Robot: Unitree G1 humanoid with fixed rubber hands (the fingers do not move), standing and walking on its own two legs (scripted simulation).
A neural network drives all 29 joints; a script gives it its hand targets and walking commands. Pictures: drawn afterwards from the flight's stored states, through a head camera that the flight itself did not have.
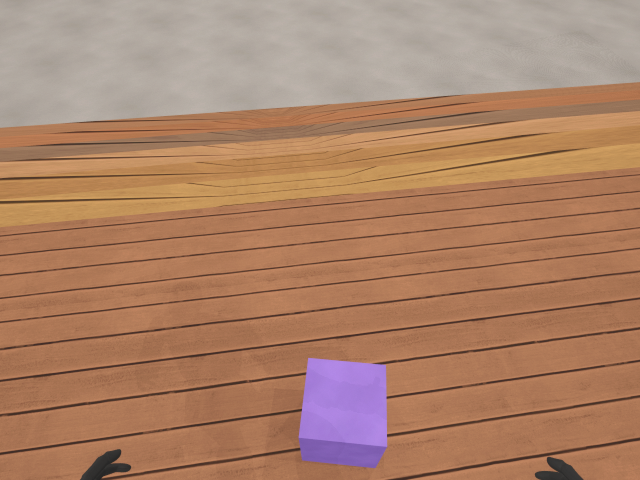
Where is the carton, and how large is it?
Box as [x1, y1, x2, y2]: [299, 358, 386, 467]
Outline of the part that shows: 308,358 299,430 299,443 302,459 375,467 386,447 385,365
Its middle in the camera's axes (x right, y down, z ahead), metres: +0.06 +0.48 +1.08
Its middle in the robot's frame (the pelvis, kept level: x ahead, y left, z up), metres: +0.39 -0.04 -0.66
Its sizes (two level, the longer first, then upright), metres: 0.210 0.200 0.250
